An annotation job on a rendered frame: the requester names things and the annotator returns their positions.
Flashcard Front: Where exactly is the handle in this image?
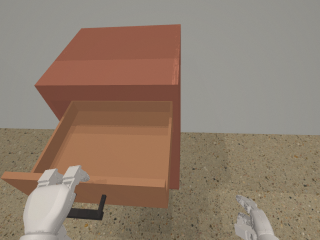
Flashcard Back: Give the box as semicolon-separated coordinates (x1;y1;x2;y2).
67;194;107;221

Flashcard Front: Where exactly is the robot right hand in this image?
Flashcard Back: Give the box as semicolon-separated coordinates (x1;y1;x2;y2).
234;195;275;240

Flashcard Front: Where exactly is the drawer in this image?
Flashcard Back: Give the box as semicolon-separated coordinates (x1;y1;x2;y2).
1;100;173;209

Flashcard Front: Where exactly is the robot left hand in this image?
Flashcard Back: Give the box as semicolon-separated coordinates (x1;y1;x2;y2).
23;165;90;240

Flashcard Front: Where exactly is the cabinet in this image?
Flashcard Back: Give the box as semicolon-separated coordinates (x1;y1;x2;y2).
34;24;181;190

